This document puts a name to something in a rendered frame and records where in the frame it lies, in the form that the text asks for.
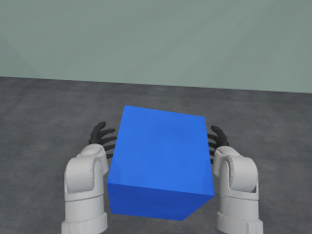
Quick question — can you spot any robot left forearm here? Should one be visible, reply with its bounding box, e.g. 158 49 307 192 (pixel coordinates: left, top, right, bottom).
61 143 109 234

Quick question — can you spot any left robot hand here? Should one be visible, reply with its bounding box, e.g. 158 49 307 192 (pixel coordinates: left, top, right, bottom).
89 121 117 159

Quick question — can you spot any robot right forearm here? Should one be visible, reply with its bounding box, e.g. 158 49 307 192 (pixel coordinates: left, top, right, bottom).
213 145 263 234

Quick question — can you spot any right robot hand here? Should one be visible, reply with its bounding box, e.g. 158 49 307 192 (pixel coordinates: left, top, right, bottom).
207 126 229 164

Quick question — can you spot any carton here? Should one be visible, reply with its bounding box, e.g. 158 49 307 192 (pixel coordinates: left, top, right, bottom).
106 105 215 221

